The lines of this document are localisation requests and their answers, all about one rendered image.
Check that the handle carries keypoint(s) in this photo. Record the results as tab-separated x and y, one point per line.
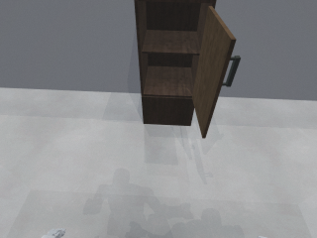
232	72

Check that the cupboard door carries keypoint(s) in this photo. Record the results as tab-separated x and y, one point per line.
216	50

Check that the left robot hand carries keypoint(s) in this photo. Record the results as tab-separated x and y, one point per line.
55	233

